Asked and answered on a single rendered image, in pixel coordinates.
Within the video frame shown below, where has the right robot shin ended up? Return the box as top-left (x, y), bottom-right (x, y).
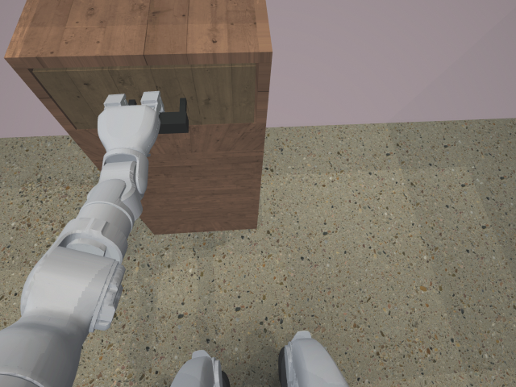
top-left (286, 331), bottom-right (311, 387)

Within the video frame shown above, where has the robot left hand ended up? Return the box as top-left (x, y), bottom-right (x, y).
top-left (98, 91), bottom-right (164, 157)

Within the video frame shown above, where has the robot left upper arm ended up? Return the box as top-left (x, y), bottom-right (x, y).
top-left (0, 246), bottom-right (126, 387)

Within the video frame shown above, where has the cabinet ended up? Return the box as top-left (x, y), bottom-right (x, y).
top-left (4, 0), bottom-right (273, 235)

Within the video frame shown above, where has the robot right thigh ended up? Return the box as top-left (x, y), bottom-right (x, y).
top-left (285, 338), bottom-right (349, 387)

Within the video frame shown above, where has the robot left forearm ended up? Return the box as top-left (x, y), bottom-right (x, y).
top-left (20, 148), bottom-right (149, 317)

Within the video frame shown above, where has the drawer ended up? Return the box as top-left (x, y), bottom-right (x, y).
top-left (32, 63), bottom-right (256, 129)

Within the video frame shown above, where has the handle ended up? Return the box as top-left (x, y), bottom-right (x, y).
top-left (128, 98), bottom-right (189, 134)

